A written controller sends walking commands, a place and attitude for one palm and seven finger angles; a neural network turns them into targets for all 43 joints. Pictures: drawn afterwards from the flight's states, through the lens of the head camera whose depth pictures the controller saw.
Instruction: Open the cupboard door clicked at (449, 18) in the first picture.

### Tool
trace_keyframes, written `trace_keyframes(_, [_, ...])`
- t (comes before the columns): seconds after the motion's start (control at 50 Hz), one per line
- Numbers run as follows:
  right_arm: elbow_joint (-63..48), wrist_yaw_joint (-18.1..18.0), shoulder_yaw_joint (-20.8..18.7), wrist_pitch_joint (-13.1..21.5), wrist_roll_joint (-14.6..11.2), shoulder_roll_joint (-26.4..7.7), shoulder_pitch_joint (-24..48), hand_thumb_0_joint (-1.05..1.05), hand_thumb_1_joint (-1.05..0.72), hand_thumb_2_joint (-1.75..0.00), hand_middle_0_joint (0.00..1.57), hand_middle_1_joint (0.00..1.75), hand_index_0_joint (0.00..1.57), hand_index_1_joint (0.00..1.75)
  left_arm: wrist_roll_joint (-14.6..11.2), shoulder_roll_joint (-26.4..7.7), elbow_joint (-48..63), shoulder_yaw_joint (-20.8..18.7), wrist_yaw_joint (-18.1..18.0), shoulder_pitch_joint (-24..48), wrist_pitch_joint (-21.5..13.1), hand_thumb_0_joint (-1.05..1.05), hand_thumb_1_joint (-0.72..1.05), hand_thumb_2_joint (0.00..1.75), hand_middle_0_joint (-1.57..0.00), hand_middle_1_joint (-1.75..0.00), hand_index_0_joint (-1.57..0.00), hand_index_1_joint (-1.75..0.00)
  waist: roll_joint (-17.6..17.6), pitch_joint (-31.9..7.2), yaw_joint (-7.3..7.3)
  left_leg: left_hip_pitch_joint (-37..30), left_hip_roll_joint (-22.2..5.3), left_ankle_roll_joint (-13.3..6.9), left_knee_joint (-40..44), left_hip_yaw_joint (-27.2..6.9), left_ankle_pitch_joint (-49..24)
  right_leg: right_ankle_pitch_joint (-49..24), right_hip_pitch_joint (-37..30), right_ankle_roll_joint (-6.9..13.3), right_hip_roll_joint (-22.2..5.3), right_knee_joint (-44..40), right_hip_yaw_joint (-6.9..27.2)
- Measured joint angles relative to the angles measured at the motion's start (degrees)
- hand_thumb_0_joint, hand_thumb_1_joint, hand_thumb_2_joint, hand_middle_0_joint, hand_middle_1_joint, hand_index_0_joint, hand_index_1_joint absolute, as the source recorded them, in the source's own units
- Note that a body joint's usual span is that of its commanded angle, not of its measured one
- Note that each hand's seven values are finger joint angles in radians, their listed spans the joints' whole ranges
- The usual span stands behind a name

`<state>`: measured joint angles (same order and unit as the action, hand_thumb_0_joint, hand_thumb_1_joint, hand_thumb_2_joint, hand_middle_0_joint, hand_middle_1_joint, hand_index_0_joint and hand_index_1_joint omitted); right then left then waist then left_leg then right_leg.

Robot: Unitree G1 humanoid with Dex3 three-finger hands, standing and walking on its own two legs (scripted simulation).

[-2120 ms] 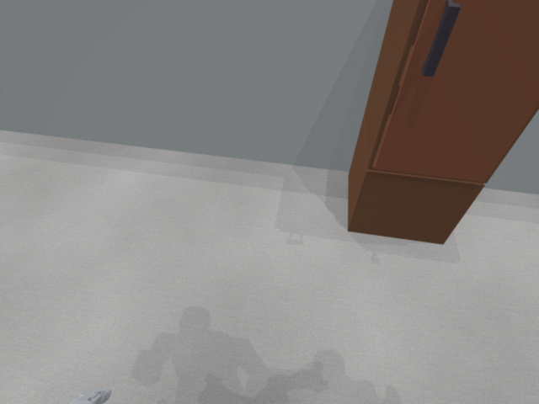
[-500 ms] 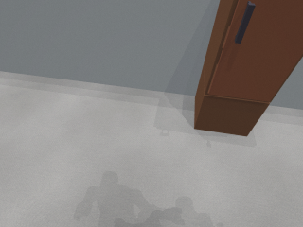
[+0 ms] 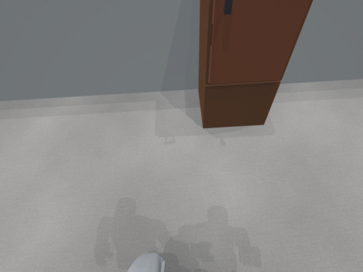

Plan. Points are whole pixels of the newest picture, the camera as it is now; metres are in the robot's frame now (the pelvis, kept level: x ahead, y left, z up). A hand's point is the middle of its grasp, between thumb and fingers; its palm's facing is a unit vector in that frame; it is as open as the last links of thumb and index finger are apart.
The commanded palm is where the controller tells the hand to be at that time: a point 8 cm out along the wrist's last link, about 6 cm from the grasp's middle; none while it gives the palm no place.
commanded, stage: walk to a spot facing it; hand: left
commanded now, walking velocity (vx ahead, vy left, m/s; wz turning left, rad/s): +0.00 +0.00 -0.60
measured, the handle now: out of the picture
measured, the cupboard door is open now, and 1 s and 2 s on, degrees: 0 0 0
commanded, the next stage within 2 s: none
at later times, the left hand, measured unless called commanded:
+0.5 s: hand out of the picture +0.10 +0.28 -0.16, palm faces -0.20 -0.95 -0.23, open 7.4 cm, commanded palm none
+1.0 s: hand (134, 267) +0.15 +0.14 -0.14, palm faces -0.56 -0.79 -0.25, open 7.4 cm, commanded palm none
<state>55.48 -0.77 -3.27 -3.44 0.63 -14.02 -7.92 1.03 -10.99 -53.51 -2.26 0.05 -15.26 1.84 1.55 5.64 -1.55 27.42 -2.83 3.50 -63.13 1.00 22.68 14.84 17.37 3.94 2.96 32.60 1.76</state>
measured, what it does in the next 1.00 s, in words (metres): steps on the spot, turning right: left foot, then right foot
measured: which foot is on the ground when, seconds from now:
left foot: up 0.00-0.34, down 0.36-0.82, up 0.84-1.00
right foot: down 0.00-0.36, up 0.38-0.82, down 0.84-1.00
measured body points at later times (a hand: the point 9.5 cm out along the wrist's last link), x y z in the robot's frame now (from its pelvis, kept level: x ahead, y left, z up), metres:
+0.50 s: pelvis -0.03 +0.07 +0.01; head +0.00 +0.10 +0.46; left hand +0.11 +0.33 -0.15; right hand +0.00 -0.19 -0.11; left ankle -0.01 +0.18 -0.73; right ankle -0.05 -0.06 -0.65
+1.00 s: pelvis -0.05 +0.04 +0.00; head -0.04 +0.01 +0.45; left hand +0.17 +0.18 -0.12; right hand -0.19 -0.19 -0.15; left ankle +0.02 +0.17 -0.66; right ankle -0.12 -0.05 -0.73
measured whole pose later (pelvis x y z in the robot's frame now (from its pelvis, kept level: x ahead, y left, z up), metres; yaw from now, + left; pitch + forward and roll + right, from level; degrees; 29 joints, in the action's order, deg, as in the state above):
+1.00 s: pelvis -0.05 +0.04 +0.00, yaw -36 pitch +0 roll +1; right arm 55.4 0.3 -4.1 -3.8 1.6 -15.5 -15.3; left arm 1.1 -11.2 -51.7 -3.1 0.6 -10.7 0.8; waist 2.2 2.9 1.4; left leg 27.2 -7.5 4.4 -61.8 4.4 23.2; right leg 16.2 13.4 1.4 0.5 29.5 0.0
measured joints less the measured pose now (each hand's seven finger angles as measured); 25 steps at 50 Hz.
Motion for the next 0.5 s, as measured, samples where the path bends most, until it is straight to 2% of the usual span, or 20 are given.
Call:
trace_keyframes(0.08, [-0.8, -0.3, -0.3, 0.2, 0.1, -0.4, 0.7, 0.01, -0.91, -0.9, 0.2, 0.3, 0.2, 0.3, -0.1, 0.1, 0.0, -0.2, 0.0, -0.7, -0.2, 0.01, 0.91, 0.9, -0.2, -0.3, -0.2, -0.3, -0.7, -0.9, -0.09, 0.7, 0.0, 0.8, 0.8, -1.3, -2.5, -3.2, -0.5, -0.1, 0.8, -4.5, 2.3])
trace_keyframes(0.18, [-1.5, -0.7, -0.5, 0.2, 0.0, -0.8, 1.5, 0.01, -0.91, -0.9, 0.2, 0.3, 0.2, 0.3, 0.2, -0.4, 0.1, -0.7, 0.0, -0.6, 0.0, 0.01, 0.9, 0.9, -0.21, -0.3, -0.2, -0.3, -1.0, -2.2, -0.38, -1.3, 0.1, 1.1, 5.6, -2.4, -1.8, -5.0, -0.1, -0.7, 1.9, -6.1, 4.9])
trace_keyframes(0.3, [-3.0, -0.9, -0.1, 0.8, -0.6, -0.1, 2.5, 0.01, -0.91, -0.9, 0.2, 0.3, 0.2, 0.3, 0.6, -1.9, 0.7, -1.5, 0.0, 0.4, 0.6, 0.01, 0.9, 0.9, -0.2, -0.3, -0.2, -0.3, -2.4, -3.2, -1.34, -6.8, 1.7, 0.0, 18.7, -2.5, 1.2, -6.3, 1.7, -2.6, 2.9, -5.9, 8.9])
trace_keyframes(0.34, [-3.7, -1.0, 0.3, 1.6, -0.8, 0.5, 2.4, 0.01, -0.91, -0.9, 0.2, 0.3, 0.2, 0.3, 0.5, -2.7, 0.8, -1.8, 0.0, 0.9, 1.1, 0.01, 0.9, 0.9, -0.2, -0.3, -0.2, -0.3, -3.2, -3.6, -1.21, -10.1, 2.4, -0.7, 26.6, -2.1, -1.0, -6.4, 2.9, -3.7, 3.2, -4.8, 10.3])
trace_keyframes(0.36, [-4.2, -1.1, 0.5, 2.2, -0.9, 0.6, 2.0, 0.01, -0.91, -0.9, 0.2, 0.3, 0.2, 0.3, 0.4, -3.1, 1.0, -1.9, 0.0, 0.9, 1.3, 0.01, 0.9, 0.9, -0.2, -0.3, -0.2, -0.3, -3.3, -3.9, -0.9, -12.1, 2.3, -1.5, 31.4, -2.0, -3.3, -6.1, 3.8, -4.3, 3.7, -3.6, 10.7])
trace_keyframes(0.38, [-4.3, -1.1, 0.7, 2.7, -0.8, 1.2, 1.7, 0.01, -0.91, -0.9, 0.2, 0.3, 0.2, 0.3, 0.1, -3.7, 1.0, -2.2, 0.0, 1.4, 1.6, 0.01, 0.91, 0.9, -0.2, -0.3, -0.2, -0.3, -4.1, -3.8, -0.6, -12.5, 2.7, -2.7, 32.5, -1.3, -5.7, -2.8, 5.1, -4.4, 3.7, -0.6, 11.1])
trace_keyframes(0.42, [-4.7, -0.9, 1.4, 2.5, -0.4, 2.1, 0.5, 0.01, -0.91, -0.9, 0.2, 0.3, 0.2, 0.3, 0.3, -4.6, 0.7, -2.9, 0.3, 1.9, 2.3, 0.01, 0.91, 0.9, -0.2, -0.3, -0.2, -0.3, -4.8, -3.7, -0.35, -13.1, 2.2, -4.0, 32.1, 0.3, -5.9, 6.2, 8.7, -5.7, 3.4, 10.4, 8.0])
trace_keyframes(0.46, [-4.6, -0.9, 1.8, 2.2, 0.0, 2.8, -1.0, 0.01, -0.91, -0.9, 0.2, 0.3, 0.2, 0.3, 0.8, -5.4, 0.7, -3.6, 0.8, 1.9, 2.5, 0.01, 0.91, 0.9, -0.2, -0.29, -0.2, -0.3, -4.8, -4.1, -0.08, -14.5, 1.2, -4.4, 33.5, 1.7, -5.9, 7.6, 12.1, -6.9, 2.7, 22.7, 4.9])
trace_keyframes(0.5, [-4.4, -0.9, 2.1, 2.0, 0.2, 3.3, -2.4, 0.01, -0.91, -0.9, 0.2, 0.3, 0.2, 0.3, 1.0, -6.0, 1.1, -4.1, 1.4, 1.8, 2.5, 0.01, 0.91, 0.9, -0.2, -0.29, -0.19, -0.3, -4.9, -4.3, -0.09, -15.7, 0.4, -4.5, 35.1, 3.1, -6.6, 6.0, 14.1, -7.7, 1.2, 31.8, 2.9])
